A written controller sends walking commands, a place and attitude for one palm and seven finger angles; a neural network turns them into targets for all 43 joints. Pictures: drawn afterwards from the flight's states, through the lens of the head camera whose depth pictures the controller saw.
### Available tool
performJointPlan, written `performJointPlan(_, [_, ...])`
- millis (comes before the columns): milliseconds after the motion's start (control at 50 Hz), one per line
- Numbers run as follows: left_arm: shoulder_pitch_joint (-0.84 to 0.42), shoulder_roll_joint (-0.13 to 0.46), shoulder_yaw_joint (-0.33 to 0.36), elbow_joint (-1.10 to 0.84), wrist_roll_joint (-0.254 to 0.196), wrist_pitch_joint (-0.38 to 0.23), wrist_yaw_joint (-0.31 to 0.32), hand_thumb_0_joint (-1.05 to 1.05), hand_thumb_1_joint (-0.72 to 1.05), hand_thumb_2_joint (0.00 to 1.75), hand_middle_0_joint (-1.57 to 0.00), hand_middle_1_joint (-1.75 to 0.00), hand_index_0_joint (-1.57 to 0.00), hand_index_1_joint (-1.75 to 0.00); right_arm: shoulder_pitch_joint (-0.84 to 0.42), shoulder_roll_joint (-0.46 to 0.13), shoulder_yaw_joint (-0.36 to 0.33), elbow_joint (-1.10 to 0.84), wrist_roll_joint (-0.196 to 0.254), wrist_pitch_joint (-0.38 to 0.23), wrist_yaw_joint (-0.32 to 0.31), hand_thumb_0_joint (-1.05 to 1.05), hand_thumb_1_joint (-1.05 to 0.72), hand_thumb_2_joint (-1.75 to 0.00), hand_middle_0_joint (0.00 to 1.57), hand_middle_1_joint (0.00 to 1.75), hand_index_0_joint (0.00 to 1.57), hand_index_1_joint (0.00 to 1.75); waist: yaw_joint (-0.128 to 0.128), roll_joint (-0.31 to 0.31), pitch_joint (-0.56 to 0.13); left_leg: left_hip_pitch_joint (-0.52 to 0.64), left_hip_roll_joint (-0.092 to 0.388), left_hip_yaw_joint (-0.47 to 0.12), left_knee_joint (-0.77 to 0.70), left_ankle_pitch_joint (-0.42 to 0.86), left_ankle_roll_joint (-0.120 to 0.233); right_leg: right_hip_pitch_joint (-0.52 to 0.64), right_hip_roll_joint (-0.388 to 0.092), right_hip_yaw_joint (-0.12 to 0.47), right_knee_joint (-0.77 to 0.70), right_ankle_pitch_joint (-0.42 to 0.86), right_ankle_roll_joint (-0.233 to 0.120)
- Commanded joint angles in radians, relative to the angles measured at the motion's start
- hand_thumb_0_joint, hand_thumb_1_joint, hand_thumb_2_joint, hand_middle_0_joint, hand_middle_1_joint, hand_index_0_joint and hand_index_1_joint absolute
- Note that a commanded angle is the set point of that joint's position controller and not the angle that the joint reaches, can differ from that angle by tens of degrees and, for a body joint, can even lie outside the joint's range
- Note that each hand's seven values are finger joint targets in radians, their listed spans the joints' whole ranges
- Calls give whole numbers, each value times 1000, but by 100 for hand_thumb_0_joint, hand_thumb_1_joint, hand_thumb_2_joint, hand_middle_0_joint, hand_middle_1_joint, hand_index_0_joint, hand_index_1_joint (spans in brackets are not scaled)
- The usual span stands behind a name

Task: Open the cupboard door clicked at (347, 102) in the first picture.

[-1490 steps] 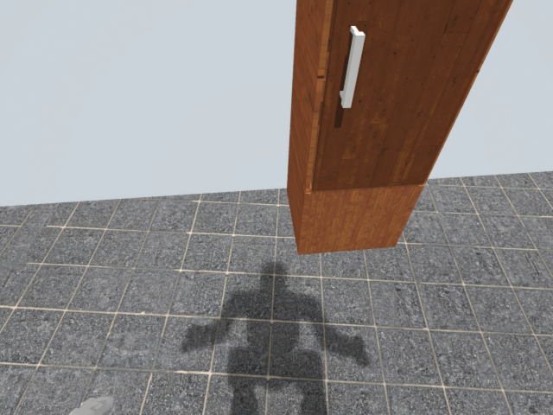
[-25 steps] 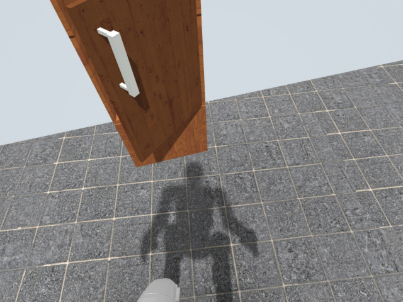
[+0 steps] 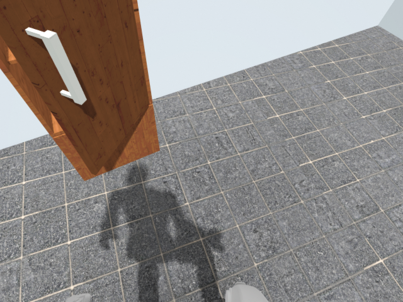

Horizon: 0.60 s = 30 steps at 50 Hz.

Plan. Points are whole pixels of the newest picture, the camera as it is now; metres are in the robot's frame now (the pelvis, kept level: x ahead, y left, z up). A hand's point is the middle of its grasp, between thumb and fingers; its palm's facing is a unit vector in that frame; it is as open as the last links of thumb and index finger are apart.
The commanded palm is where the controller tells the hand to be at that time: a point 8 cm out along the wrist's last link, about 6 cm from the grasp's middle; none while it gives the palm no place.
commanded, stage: walk to a spot facing it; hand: left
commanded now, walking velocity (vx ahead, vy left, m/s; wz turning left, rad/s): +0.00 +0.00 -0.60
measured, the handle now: (58, 69) +0.53 +0.38 +0.10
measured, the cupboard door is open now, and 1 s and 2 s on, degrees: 39 39 39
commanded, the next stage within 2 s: turn to face it in 1.92 s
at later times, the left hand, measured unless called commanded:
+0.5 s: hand (138, 272) +0.18 +0.16 -0.18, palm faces -0.31 -0.93 -0.19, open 7.4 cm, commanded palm none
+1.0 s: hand (214, 214) +0.34 -0.01 -0.16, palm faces -0.59 -0.78 -0.21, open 7.4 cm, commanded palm none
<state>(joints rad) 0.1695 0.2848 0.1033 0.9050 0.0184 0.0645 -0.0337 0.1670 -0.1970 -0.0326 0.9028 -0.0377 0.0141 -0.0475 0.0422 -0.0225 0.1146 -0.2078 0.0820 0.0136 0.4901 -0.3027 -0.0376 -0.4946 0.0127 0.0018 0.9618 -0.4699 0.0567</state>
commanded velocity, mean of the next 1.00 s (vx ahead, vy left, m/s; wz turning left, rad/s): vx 0.20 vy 0.00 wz -0.57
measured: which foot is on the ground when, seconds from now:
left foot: down 0.00-0.12, up 0.14-0.44, down 0.46-0.82, up 0.84-1.00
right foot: up 0.00-0.12, down 0.14-0.44, up 0.46-0.80, down 0.82-1.00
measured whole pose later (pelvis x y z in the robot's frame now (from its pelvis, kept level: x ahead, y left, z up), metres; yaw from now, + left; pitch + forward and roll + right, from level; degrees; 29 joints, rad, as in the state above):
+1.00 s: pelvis +0.15 -0.11 +0.00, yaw -37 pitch +1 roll +0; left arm 0.18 0.21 0.06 0.93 0.02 -0.03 -0.02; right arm 0.25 -0.22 -0.05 0.97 -0.02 0.01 0.00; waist -0.03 0.00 0.09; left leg -0.52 0.14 0.06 1.08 -0.38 -0.08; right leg -0.22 0.01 -0.03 0.49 -0.29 -0.04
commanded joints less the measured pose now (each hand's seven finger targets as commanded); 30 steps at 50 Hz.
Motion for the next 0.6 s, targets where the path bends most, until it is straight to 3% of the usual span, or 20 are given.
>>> performJointPlan(0, [-25,26,-6,-90,-1,-29,-11,0,90,90,-20,-30,-20,-30,68,-232,-64,-55,3,-19,-4,0,-90,-90,20,30,20,30,-61,261,-145,106,206,-13,-40,634,133,86,6,-85,-171,39,-18])
performJointPlan(60, [55,48,1,-66,-2,-36,-10,0,90,90,-20,-30,-20,-30,49,-247,-68,-62,11,-13,5,0,-90,-90,20,30,20,30,-15,199,-140,3,190,27,78,501,83,293,16,-102,-403,217,-48])
performJointPlan(80, [123,98,12,-48,1,-45,-3,0,90,90,-20,-30,-20,-30,40,-227,-68,-77,20,-12,12,0,-90,-90,20,30,20,30,18,106,-161,-110,148,67,210,373,35,446,-46,-16,-512,415,-80])
performJointPlan(100, [179,225,38,-34,15,-56,17,0,90,90,-20,-30,-20,-30,31,-135,-49,-110,32,-12,17,0,-90,-90,20,30,20,30,40,-255,-200,-347,-8,167,469,-112,-32,589,-325,399,-608,719,-193])
performJointPlan(120, [231,271,46,-18,-1,-54,34,0,90,90,-20,-30,-20,-30,-31,-145,-39,-132,34,-2,11,0,-90,-90,20,30,20,30,89,-303,-208,-394,-21,28,642,-386,-26,544,-428,500,-608,847,-301])
performJointPlan(140, [194,259,39,-24,-1,-49,38,0,90,90,-20,-30,-20,-30,-14,-159,-39,-126,38,2,12,0,-90,-90,20,30,20,30,59,-252,-167,-419,13,-40,711,-334,-15,478,-408,471,-628,618,-330])
performJointPlan(160, [103,198,30,-51,5,-41,44,0,90,90,-20,-30,-20,-30,-23,-158,-47,-104,34,6,15,0,-90,-90,20,30,20,30,25,-241,-123,-408,24,-44,716,-256,-16,372,-324,438,-657,389,-290])
performJointPlan(180, [28,179,26,-69,8,-34,49,0,90,90,-20,-30,-20,-30,-13,-164,-52,-89,30,8,20,0,-90,-90,20,30,20,30,-5,-240,-128,-370,24,-33,696,-210,-20,336,-282,398,-642,373,-269])
performJointPlan(220, [-9,157,15,-86,10,-41,50,0,90,90,-20,-30,-20,-30,7,-135,-42,-75,29,11,27,0,-90,-90,20,30,20,30,-37,-149,-129,-289,8,-7,600,-161,-30,269,-238,319,-619,454,-248])
performJointPlan(280, [2,170,16,-75,13,-43,49,0,90,90,-20,-30,-20,-30,29,-102,-36,-66,34,5,30,0,-90,-90,20,30,20,30,-40,-94,-163,-205,-28,27,386,-137,-33,293,-217,318,-582,506,-244])
performJointPlan(340, [-6,169,18,-77,9,-36,42,0,90,90,-20,-30,-20,-30,62,-110,-38,-56,35,0,23,0,-90,-90,20,30,20,30,-47,-140,-149,-133,-61,38,230,-80,-25,253,-187,347,-575,441,-223])
performJointPlan(380, [-32,146,13,-80,4,-32,37,0,90,90,-20,-30,-20,-30,129,-120,-39,-42,32,-10,19,0,-90,-90,20,30,20,30,-87,-138,-147,19,-60,34,59,0,-20,138,-148,346,-563,203,-172])
performJointPlan(400, [-44,108,4,-97,-2,-29,30,0,90,90,-20,-30,-20,-30,179,-170,-45,-29,25,-21,13,0,-90,-90,20,30,20,30,-108,-18,-155,143,4,-41,-80,-66,7,10,-78,306,-498,16,-134])
performJointPlan(420, [-39,35,-12,-121,-10,-25,18,0,90,90,-20,-30,-20,-30,227,-274,-68,-23,2,-31,9,0,-90,-90,20,30,20,30,-131,293,-144,227,255,-365,-257,-321,94,-176,73,143,-230,-153,-75])
performJointPlan(440, [-95,46,-6,-155,-5,-29,10,0,90,90,-20,-30,-20,-30,255,-333,-79,-25,-3,-36,1,0,-90,-90,20,30,20,30,-146,340,-120,163,441,-568,-364,-424,187,-225,46,46,2,-164,-44])
performJointPlan(460, [-132,75,5,-167,1,-39,-6,0,90,90,-20,-30,-20,-30,208,-320,-71,-46,-2,-41,-2,0,-90,-90,20,30,20,30,-120,204,-77,68,444,-527,-378,-404,225,-199,-38,81,92,-85,-45])
performJointPlan(480, [-110,68,8,-153,7,-44,-16,0,90,90,-20,-30,-20,-30,166,-285,-65,-63,-7,-50,7,0,-90,-90,20,30,20,30,-91,149,-78,50,398,-479,-355,-348,224,-192,-43,62,147,-30,-43])
performJointPlan(500, [-107,52,12,-125,15,-48,-22,0,90,90,-20,-30,-20,-30,147,-248,-58,-51,-6,-58,9,0,-90,-90,20,30,20,30,-77,149,-59,51,324,-346,-324,-219,183,-194,-50,47,166,32,-37])
performJointPlan(540, [-101,14,-3,-114,12,-47,-36,0,90,90,-20,-30,-20,-30,160,-207,-45,-36,-1,-66,9,0,-90,-90,20,30,20,30,-69,179,-66,109,244,-140,-277,5,139,-186,-70,-1,114,115,-24])
performJointPlan(580, [-116,-11,-14,-116,9,-52,-43,0,90,90,-20,-30,-20,-30,212,-192,-43,-18,1,-72,8,0,-90,-90,20,30,20,30,-85,198,-98,183,217,-34,-238,161,125,-163,-66,-47,23,132,-20])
